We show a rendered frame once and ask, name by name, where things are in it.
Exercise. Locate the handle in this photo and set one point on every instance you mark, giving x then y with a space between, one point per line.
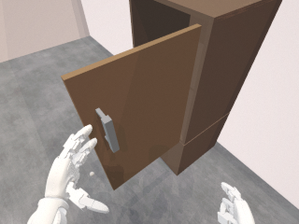
111 136

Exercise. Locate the robot left hand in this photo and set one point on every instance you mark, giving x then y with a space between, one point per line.
66 167

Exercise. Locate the robot left forearm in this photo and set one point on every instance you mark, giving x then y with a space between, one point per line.
50 210

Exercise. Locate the cupboard door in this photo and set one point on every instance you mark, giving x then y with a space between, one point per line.
144 90

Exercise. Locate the robot right hand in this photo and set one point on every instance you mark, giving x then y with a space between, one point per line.
239 212

